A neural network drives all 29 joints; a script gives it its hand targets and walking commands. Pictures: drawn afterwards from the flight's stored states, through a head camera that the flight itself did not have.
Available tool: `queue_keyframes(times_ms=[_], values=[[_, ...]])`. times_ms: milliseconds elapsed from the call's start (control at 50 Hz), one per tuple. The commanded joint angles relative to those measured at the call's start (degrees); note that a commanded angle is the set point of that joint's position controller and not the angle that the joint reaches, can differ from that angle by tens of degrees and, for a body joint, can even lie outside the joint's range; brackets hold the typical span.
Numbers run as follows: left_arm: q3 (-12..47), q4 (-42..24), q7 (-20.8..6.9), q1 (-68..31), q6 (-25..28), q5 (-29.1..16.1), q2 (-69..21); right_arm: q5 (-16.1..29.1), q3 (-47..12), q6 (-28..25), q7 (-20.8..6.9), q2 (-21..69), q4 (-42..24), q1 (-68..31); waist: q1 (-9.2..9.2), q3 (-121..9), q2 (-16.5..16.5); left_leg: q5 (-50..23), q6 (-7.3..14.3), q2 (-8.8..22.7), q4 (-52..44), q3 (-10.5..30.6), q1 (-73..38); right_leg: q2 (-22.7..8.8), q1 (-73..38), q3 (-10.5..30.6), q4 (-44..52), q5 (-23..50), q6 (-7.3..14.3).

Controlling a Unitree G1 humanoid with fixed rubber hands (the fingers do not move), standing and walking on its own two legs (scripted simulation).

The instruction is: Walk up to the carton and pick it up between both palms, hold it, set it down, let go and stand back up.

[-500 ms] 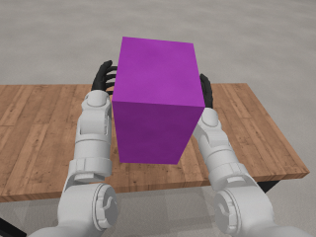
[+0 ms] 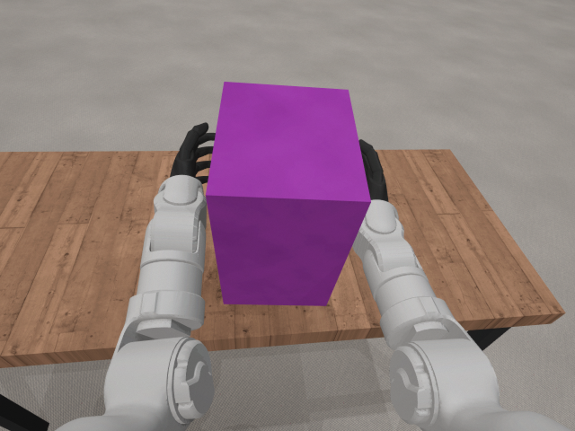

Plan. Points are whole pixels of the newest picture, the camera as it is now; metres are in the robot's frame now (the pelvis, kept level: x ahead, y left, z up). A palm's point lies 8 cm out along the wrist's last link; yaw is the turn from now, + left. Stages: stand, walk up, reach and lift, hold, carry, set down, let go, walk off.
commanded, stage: set down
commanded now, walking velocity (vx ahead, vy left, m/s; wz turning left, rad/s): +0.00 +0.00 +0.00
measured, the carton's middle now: (280, 206) +0.40 +0.00 +0.11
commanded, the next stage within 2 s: none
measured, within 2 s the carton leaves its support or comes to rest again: rests again in 1.94 s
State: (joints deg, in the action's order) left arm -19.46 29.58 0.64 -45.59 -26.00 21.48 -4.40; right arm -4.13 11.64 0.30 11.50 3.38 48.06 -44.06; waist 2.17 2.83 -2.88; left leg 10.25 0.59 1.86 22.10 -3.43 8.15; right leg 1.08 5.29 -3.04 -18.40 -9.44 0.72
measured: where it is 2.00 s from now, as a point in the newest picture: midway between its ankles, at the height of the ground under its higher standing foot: outside the picture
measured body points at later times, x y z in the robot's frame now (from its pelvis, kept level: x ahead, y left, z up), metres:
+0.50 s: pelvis +0.02 +0.00 +0.00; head +0.03 +0.02 +0.45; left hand +0.44 +0.13 +0.12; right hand +0.42 -0.13 +0.11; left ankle +0.02 +0.11 -0.75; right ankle +0.01 -0.11 -0.75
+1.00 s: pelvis +0.02 +0.00 +0.00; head +0.04 +0.02 +0.45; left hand +0.44 +0.12 +0.09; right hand +0.42 -0.14 +0.09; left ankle +0.02 +0.11 -0.75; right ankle +0.01 -0.11 -0.75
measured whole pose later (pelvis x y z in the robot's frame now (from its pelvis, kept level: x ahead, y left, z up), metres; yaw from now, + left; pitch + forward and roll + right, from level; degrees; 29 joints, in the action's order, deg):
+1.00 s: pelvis +0.02 +0.00 +0.00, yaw +0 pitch -2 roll -1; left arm -20.4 43.2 2.7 -41.9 -10.9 21.5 -4.5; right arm -14.3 19.8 -5.3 7.6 5.1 53.1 -41.3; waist 2.0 2.8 -2.9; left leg 11.6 0.4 1.9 21.5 -3.4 8.1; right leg 1.1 5.3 -3.1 -17.8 -10.8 0.7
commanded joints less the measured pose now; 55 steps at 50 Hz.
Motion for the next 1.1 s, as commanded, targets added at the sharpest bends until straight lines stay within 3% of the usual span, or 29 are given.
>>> queue_keyframes(times_ms=[0,40,60,80,100,140,180,200,300,320,340,380,440,500,560,660,680,700,720,740,760,800,820,840,940,960,980,1060,1080], values=[[14.3,2.6,-7.0,-34.4,7.9,-3.7,-27.9,-1.3,-11.1,-6.9,-10.7,29.6,-10.4,-46.9,-5.26,-29.4,2.7,-10.1,-0.7,-2.3,-4.6,-2.0,-11.0,0.0,-6.6,-4.1,3.0,8.0,-3.4],[13.4,3.3,-7.3,-32.3,8.1,-3.4,-28.0,-1.6,-10.6,-6.7,-10.7,29.8,-8.1,-43.7,-4.57,-29.5,3.5,-12.0,-0.9,-2.3,-4.7,-1.8,-11.3,0.2,-8.1,-3.8,3.3,9.4,-3.6],[15.3,3.4,-7.1,-33.0,9.0,-3.9,-29.0,-2.1,-9.9,-7.1,-10.7,29.7,-7.7,-42.9,-2.67,-30.5,4.9,-12.5,-1.6,-2.4,-4.4,-1.6,-12.4,0.2,-7.2,-4.3,3.0,10.7,-3.4],[14.1,2.8,-6.7,-34.0,9.5,-2.8,-28.8,-1.7,-9.6,-7.4,-10.9,29.8,-7.0,-44.1,-4.41,-30.6,5.4,-13.7,-1.7,-2.1,-3.7,-1.7,-12.9,0.6,-5.7,-4.2,2.8,9.4,-3.0],[15.5,3.0,-6.5,-32.2,9.4,-3.4,-29.2,-1.9,-10.2,-7.6,-10.8,29.2,-7.4,-41.9,-2.74,-29.5,5.4,-15.5,-2.2,-2.2,-3.3,-1.6,-13.2,0.7,-6.3,-4.4,2.8,11.9,-3.2],[15.3,0.9,-6.8,-31.2,10.8,-4.0,-29.6,-1.0,-13.9,-8.1,-10.3,32.3,-9.2,-41.4,-4.84,-33.7,3.5,-19.0,-1.8,-2.7,-2.7,-2.4,-11.8,0.0,-10.5,-3.1,1.7,20.4,-4.2],[18.3,-0.9,-5.9,-32.9,12.0,-5.5,-31.9,-0.5,-14.3,-9.3,-10.1,32.0,-11.2,-42.7,-3.12,-37.7,5.1,-24.2,-3.0,-2.1,-1.2,-1.5,-13.2,0.7,-9.4,-4.0,0.8,24.0,-3.7],[17.2,-0.7,-5.8,-32.9,12.4,-4.6,-31.8,-0.3,-14.4,-9.4,-10.1,33.4,-10.8,-42.8,-4.10,-37.3,5.3,-24.1,-3.0,-2.3,-1.0,-1.9,-12.3,0.5,-10.0,-3.6,0.7,24.3,-3.9],[15.4,2.2,-5.5,-32.1,12.9,-2.6,-30.0,-2.9,-9.2,-8.2,-11.0,30.3,-3.2,-36.5,-3.54,-31.1,5.8,-21.1,-3.2,-1.5,-2.3,-1.9,-13.0,1.0,-5.8,-4.0,2.6,14.4,-3.1],[16.5,0.9,-6.0,-31.0,12.8,-3.7,-31.1,-3.0,-11.1,-8.8,-10.5,31.1,-5.4,-36.8,-2.80,-31.6,4.3,-24.3,-3.4,-1.5,-1.5,-1.8,-14.1,1.0,-6.9,-4.3,2.2,19.4,-3.3],[14.9,3.0,-6.0,-29.7,12.6,-2.6,-30.3,-3.0,-11.0,-8.5,-10.7,30.5,-4.1,-36.4,-4.59,-30.6,5.3,-23.8,-3.0,-1.7,-1.8,-2.4,-12.9,0.8,-7.3,-3.8,2.0,19.4,-3.3],[15.7,2.8,-6.1,-31.0,13.3,-3.8,-30.3,-3.7,-8.7,-8.8,-10.6,30.2,-4.7,-36.8,-2.41,-31.6,5.3,-24.1,-3.6,-1.3,-1.6,-1.9,-15.3,1.4,-4.3,-4.7,2.5,16.7,-3.0],[13.5,3.6,-5.8,-30.0,13.8,-1.9,-30.7,-3.7,-9.6,-8.9,-11.0,31.1,-4.0,-37.0,-5.39,-29.5,5.4,-21.3,-2.7,-1.5,-2.8,-2.8,-11.4,0.7,-6.6,-3.3,2.2,18.0,-3.1],[12.0,6.6,-6.0,-30.2,14.4,-2.2,-30.7,-4.9,-8.2,-9.6,-11.3,31.3,-6.1,-39.1,-5.05,-30.7,4.8,-19.1,-2.4,-1.5,-3.1,-3.0,-10.9,0.6,-5.5,-3.6,2.5,15.0,-2.8],[15.9,3.3,-5.4,-33.6,16.8,-4.4,-33.0,-5.3,-8.5,-11.3,-11.1,33.2,-6.2,-38.1,-3.13,-37.4,5.0,-24.2,-3.1,-1.5,-1.2,-2.6,-11.5,0.8,-5.3,-3.5,1.3,21.5,-3.2],[10.9,8.3,-5.2,-34.6,17.0,-1.5,-30.2,-7.6,-3.8,-9.9,-12.5,30.8,-0.9,-37.5,-5.29,-28.9,6.2,-16.3,-2.6,-0.8,-4.5,-2.8,-9.4,0.3,-2.1,-3.7,3.2,10.8,-2.8],[12.1,8.5,-5.0,-33.9,17.4,-1.5,-30.5,-7.9,-3.0,-10.3,-12.3,30.9,-1.4,-36.8,-3.89,-30.4,6.3,-15.7,-2.6,-1.0,-4.0,-2.6,-9.2,0.6,-1.4,-3.9,3.0,11.0,-2.7],[10.9,9.7,-5.1,-34.7,17.7,-1.8,-29.9,-8.3,-2.2,-9.9,-12.4,32.2,-0.8,-37.0,-4.13,-30.0,4.9,-14.4,-2.1,-1.1,-4.2,-3.4,-7.4,0.2,-2.3,-3.2,2.9,12.1,-2.9],[9.3,10.0,-5.0,-34.1,17.7,-0.9,-29.6,-8.3,-2.8,-9.9,-12.8,32.2,-1.1,-37.7,-6.03,-30.2,4.9,-14.2,-1.8,-1.1,-4.3,-3.6,-6.5,-0.1,-3.4,-2.5,2.7,12.0,-3.2],[9.8,10.0,-5.0,-32.9,18.0,-1.8,-29.7,-8.6,-2.9,-10.2,-12.7,31.3,-2.5,-37.8,-5.24,-30.4,3.8,-14.3,-1.5,-1.0,-4.5,-3.3,-6.4,-0.1,-3.7,-2.6,2.8,12.4,-3.3],[9.0,10.7,-5.1,-33.3,18.3,-1.7,-28.8,-8.6,-3.4,-9.9,-12.8,32.2,-1.4,-36.8,-6.21,-29.2,3.4,-13.9,-1.1,-1.1,-5.1,-3.8,-5.1,-0.1,-5.1,-2.2,2.4,13.9,-3.5],[9.3,10.7,-5.0,-35.5,19.5,-1.9,-29.2,-9.5,-2.0,-10.6,-12.8,32.9,-2.3,-38.3,-5.42,-30.8,4.2,-12.7,-1.4,-1.5,-5.0,-3.8,-2.7,-0.3,-6.5,-2.0,1.6,15.4,-3.7],[11.9,9.5,-4.7,-38.3,20.5,-2.7,-30.0,-10.4,-0.8,-11.4,-13.0,32.5,-2.1,-38.8,-3.59,-33.0,6.2,-13.8,-2.2,-1.2,-4.6,-3.4,-4.6,-0.2,-4.9,-2.4,1.4,15.9,-3.2],[9.7,12.0,-4.3,-36.7,20.2,-2.0,-29.5,-9.9,-0.9,-11.4,-13.5,32.5,-3.3,-40.0,-5.36,-33.0,4.9,-13.5,-1.9,-1.0,-4.4,-3.5,-3.9,0.3,-4.0,-2.7,1.5,13.7,-3.3],[9.7,11.2,-4.1,-35.7,22.1,-1.7,-31.1,-12.2,0.3,-11.8,-14.0,32.3,0.0,-35.9,-3.67,-34.3,4.0,-16.4,-2.1,-0.3,-3.6,-3.0,-7.0,0.3,-1.9,-3.5,1.6,15.3,-3.5],[9.2,12.3,-4.1,-31.5,22.2,-1.0,-31.3,-12.0,-1.5,-12.1,-13.8,34.0,-0.7,-35.5,-5.39,-33.7,4.4,-18.3,-2.1,-0.7,-3.1,-3.4,-5.5,-0.1,-4.6,-2.4,1.4,18.4,-3.5],[10.1,11.2,-4.2,-34.4,22.6,-1.4,-30.2,-11.9,-0.9,-12.1,-13.6,33.9,0.8,-33.8,-4.17,-34.0,5.5,-18.5,-2.2,-0.8,-3.0,-3.5,-5.1,-0.3,-5.1,-2.2,0.7,19.0,-3.4],[6.1,13.3,-4.8,-31.2,22.2,0.6,-27.7,-12.0,-1.6,-11.4,-13.5,34.5,1.4,-33.1,-6.82,-30.3,3.4,-16.5,-1.4,-1.1,-4.3,-4.3,-2.9,-0.4,-8.8,-1.6,0.7,20.1,-4.0],[8.0,13.6,-4.9,-31.6,22.5,0.0,-29.9,-11.5,-0.8,-11.7,-13.5,34.9,1.0,-32.7,-4.71,-30.9,3.8,-16.6,-1.7,-1.1,-3.9,-3.8,-2.7,-0.4,-8.2,-2.0,0.1,21.1,-4.1]])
